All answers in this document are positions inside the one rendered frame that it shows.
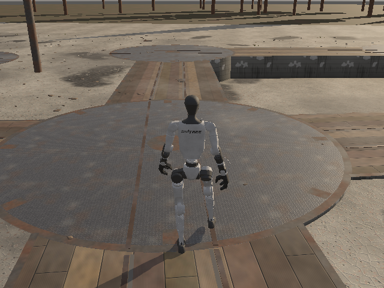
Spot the left robot forearm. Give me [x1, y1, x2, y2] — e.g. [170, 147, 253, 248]
[160, 144, 170, 166]

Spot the robot left upper arm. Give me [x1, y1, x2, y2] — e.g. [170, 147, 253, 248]
[164, 121, 180, 152]

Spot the right robot forearm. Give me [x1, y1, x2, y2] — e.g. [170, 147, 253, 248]
[214, 147, 227, 176]

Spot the robot right upper arm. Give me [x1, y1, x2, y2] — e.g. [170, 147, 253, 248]
[204, 121, 220, 155]

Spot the robot right foot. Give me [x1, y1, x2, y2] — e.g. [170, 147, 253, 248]
[208, 216, 216, 229]

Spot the robot right hand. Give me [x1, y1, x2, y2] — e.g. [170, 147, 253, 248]
[215, 174, 229, 190]

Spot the robot left hand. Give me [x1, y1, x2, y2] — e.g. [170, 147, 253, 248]
[158, 163, 172, 175]

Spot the left robot thigh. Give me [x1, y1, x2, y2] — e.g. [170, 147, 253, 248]
[171, 168, 185, 216]

